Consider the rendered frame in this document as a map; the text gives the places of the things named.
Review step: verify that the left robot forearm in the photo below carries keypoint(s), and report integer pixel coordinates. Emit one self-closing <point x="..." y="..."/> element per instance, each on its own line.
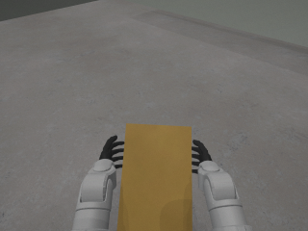
<point x="94" y="202"/>

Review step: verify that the carton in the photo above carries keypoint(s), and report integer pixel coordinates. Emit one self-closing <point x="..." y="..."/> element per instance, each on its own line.
<point x="156" y="189"/>

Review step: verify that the left robot hand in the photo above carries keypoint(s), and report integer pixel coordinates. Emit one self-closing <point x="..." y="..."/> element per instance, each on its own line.
<point x="108" y="151"/>

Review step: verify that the right robot forearm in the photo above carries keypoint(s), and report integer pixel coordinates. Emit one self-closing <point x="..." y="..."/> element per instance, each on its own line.
<point x="222" y="198"/>

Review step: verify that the right robot hand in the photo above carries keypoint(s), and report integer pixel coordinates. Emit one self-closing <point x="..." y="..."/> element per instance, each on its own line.
<point x="202" y="155"/>

